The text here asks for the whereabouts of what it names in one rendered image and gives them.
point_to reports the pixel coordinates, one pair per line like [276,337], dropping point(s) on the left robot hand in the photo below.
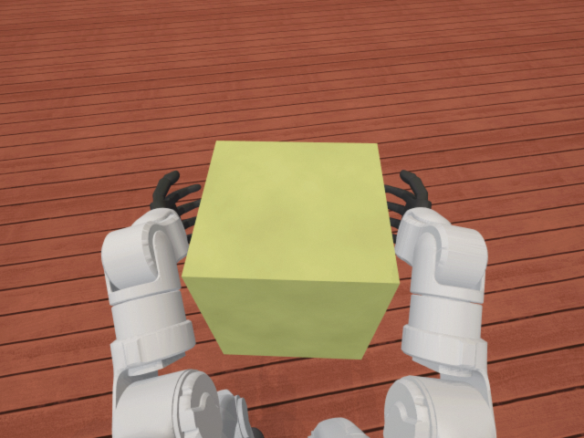
[160,200]

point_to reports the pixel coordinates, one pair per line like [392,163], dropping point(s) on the right robot hand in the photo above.
[418,199]

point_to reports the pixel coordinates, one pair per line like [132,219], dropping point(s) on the robot thigh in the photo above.
[234,416]
[337,428]

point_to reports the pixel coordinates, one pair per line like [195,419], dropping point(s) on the left robot upper arm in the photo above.
[182,404]

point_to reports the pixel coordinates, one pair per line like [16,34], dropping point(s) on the robot right thigh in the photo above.
[337,428]

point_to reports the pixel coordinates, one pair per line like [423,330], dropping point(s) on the right robot upper arm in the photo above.
[421,407]

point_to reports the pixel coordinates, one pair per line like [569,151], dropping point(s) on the right robot forearm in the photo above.
[448,270]

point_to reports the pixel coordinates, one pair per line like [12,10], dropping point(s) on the robot left thigh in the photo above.
[234,416]

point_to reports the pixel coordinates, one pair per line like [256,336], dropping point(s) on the left robot forearm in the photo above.
[140,266]

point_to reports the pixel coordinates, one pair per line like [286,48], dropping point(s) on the carton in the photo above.
[292,252]

